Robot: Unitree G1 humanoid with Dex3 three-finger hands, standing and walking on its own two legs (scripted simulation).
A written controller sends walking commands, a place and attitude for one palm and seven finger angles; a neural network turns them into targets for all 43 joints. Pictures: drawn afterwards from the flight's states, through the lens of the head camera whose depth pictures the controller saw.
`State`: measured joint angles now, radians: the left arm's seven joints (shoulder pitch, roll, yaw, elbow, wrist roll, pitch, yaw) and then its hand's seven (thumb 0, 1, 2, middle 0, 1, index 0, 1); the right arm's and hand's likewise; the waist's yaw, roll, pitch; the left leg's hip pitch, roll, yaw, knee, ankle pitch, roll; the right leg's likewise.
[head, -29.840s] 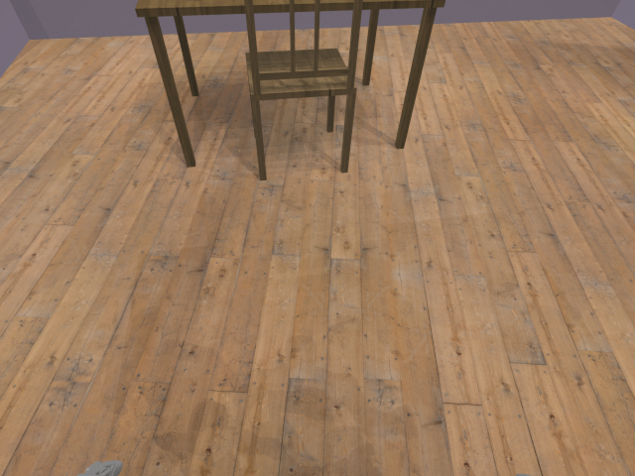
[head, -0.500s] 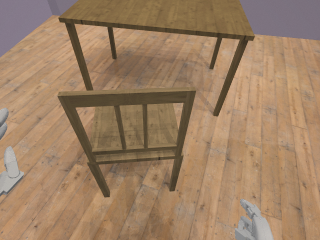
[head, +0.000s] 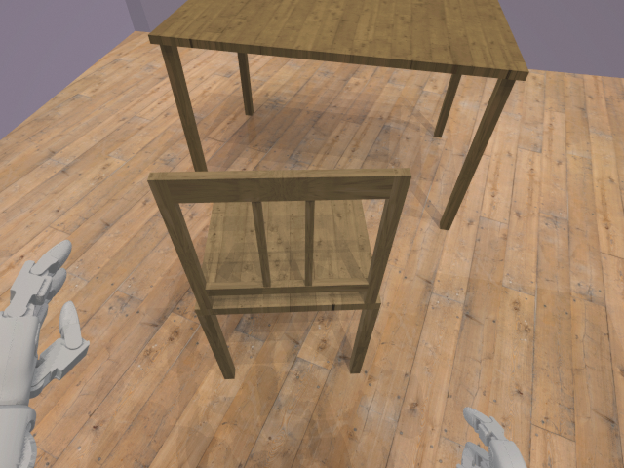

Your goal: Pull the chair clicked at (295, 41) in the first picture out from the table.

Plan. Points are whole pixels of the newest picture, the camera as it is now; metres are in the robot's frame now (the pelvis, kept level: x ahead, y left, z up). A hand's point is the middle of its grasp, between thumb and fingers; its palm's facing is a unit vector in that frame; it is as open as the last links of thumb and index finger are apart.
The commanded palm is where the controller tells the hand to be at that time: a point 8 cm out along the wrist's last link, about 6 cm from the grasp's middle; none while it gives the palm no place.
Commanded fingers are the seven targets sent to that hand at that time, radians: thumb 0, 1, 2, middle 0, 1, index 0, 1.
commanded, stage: let the arm hang, fingers relaxed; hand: left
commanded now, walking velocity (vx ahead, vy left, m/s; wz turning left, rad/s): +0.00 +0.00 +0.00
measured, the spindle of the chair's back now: (262, 246) +0.52 +0.13 -0.10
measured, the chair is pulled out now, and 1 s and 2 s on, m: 0.61 0.61 0.61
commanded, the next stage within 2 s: look to check the result in 1.04 s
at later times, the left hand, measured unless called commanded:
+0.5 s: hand out of the picture -0.04 +0.16 -0.17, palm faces -0.01 -0.97 -0.23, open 7.2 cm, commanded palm none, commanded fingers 0.00 0.90 0.90 -0.20 -0.30 -0.20 -0.30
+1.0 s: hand out of the picture -0.02 +0.12 -0.18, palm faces +0.03 -0.99 -0.17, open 7.3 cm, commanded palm none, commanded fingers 0.00 0.90 0.90 -0.20 -0.30 -0.20 -0.30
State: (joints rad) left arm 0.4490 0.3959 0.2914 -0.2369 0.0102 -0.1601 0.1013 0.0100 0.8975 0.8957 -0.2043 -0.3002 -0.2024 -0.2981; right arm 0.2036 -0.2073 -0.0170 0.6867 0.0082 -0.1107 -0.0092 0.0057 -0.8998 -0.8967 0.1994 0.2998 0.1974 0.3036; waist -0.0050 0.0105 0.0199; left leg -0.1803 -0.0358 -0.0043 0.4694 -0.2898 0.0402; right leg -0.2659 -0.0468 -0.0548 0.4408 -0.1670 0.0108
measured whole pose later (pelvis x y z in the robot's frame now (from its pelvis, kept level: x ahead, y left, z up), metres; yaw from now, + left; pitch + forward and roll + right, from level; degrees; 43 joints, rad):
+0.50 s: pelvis -0.02 -0.03 +0.00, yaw +0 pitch -2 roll +0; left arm 0.33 0.19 -0.01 1.05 0.01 0.04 0.02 -0.01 0.95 0.89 -0.20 -0.30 -0.20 -0.30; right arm 0.40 -0.16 0.01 1.04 -0.01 0.01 -0.02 0.00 -0.91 -0.90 0.20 0.30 0.19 0.30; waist 0.00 0.01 0.09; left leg -0.17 0.00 -0.02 0.48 -0.28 0.00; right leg -0.26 -0.01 -0.06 0.45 -0.17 -0.02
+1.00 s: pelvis -0.01 -0.04 +0.00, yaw +0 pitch -2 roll +0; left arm 0.31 0.12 -0.01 1.08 0.01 0.02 0.03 0.02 0.93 0.89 -0.20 -0.30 -0.20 -0.30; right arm 0.38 -0.08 0.01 1.07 -0.01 -0.01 -0.03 0.00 -0.91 -0.90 0.20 0.30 0.19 0.30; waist 0.00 0.01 0.06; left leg -0.17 0.01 -0.02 0.47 -0.28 -0.01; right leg -0.26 0.00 -0.07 0.45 -0.17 -0.03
